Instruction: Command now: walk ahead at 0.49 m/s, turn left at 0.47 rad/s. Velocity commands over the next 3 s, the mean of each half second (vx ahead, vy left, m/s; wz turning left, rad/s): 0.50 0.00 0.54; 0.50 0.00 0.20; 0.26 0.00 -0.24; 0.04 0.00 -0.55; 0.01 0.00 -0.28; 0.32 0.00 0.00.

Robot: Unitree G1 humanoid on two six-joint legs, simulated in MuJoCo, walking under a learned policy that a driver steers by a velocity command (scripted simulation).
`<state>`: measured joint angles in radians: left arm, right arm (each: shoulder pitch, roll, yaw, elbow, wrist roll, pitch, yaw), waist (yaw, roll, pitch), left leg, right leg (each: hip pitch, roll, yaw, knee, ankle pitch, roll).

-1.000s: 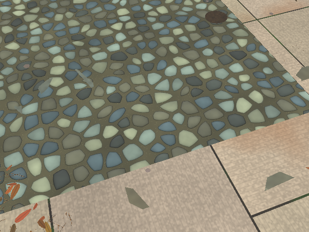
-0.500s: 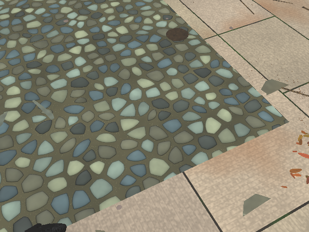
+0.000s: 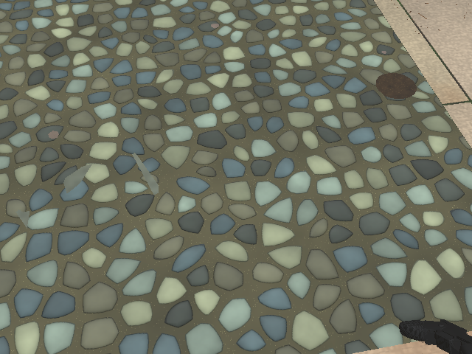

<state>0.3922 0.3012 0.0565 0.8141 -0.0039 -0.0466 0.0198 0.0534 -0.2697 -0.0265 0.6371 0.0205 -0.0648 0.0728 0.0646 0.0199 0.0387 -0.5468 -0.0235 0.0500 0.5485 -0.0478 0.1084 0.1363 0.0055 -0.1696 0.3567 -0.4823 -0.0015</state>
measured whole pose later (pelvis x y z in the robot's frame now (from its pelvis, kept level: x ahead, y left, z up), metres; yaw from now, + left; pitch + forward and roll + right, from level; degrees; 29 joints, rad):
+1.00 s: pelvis +0.53 +0.10 +0.01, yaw +22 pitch +2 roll -1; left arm 0.40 0.31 0.05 0.86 -0.02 -0.06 0.00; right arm 0.04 -0.27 -0.03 0.62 0.00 -0.07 0.03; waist 0.08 -0.01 0.03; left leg -0.45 0.00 0.02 0.56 -0.14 0.05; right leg -0.11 -0.03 0.01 0.71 -0.45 0.01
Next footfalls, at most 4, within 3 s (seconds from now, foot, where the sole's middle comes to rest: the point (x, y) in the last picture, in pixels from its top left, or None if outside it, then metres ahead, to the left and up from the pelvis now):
0.48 right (294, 342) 0.48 -0.09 -0.75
0.96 left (178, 284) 0.62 0.24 -0.75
1.44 right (229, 212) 0.88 0.12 -0.75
1.84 left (157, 224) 0.82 0.34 -0.75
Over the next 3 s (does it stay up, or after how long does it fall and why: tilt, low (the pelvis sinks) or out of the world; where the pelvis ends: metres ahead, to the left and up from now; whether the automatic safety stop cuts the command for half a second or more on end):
stays up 0.85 0.13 0.01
